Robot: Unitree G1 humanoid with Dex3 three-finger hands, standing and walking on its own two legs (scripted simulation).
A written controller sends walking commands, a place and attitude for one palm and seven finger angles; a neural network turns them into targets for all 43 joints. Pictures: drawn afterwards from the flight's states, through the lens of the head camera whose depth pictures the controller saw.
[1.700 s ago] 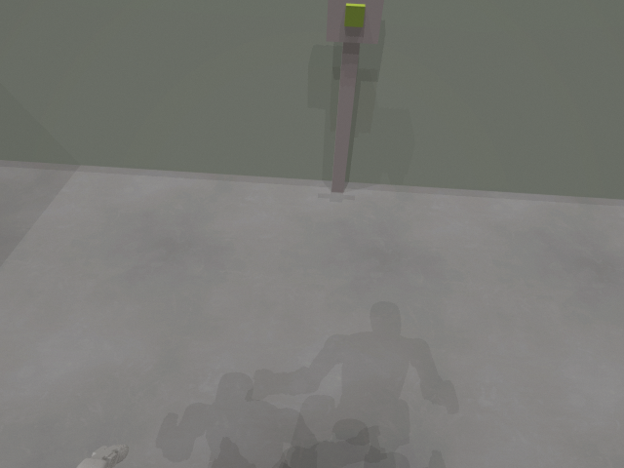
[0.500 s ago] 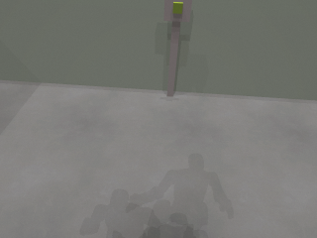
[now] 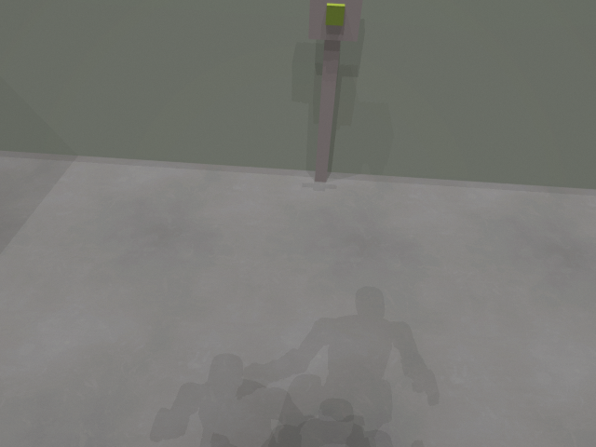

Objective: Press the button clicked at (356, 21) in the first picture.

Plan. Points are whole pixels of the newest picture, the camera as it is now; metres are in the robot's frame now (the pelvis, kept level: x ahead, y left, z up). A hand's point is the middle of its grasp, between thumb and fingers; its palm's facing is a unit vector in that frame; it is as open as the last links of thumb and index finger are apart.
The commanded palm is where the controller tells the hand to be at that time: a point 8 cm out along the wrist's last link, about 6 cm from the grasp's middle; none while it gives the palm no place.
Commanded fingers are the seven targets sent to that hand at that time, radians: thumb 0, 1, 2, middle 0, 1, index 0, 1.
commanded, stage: walk to a spot facing it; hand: left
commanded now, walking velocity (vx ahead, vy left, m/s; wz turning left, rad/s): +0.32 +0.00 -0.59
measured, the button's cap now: (335, 14) +1.43 -0.04 +0.03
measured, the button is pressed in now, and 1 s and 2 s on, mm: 0 0 0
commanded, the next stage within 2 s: turn to face it in 1.58 s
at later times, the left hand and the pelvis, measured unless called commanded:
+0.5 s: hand out of the picture +0.08 +0.14 -0.17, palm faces -0.14 -0.98 -0.17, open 7.4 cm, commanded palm none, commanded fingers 0.00 0.90 0.90 -0.20 -0.30 -0.20 -0.30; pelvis +0.12 -0.04 -0.01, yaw -12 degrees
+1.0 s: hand (239, 271) +0.48 +0.16 -0.18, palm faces -0.34 -0.92 -0.18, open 7.4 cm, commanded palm none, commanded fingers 0.00 0.90 0.90 -0.20 -0.30 -0.20 -0.30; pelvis +0.35 +0.00 +0.00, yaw -25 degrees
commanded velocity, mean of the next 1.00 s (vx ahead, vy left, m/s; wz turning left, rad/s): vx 0.35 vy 0.00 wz -0.40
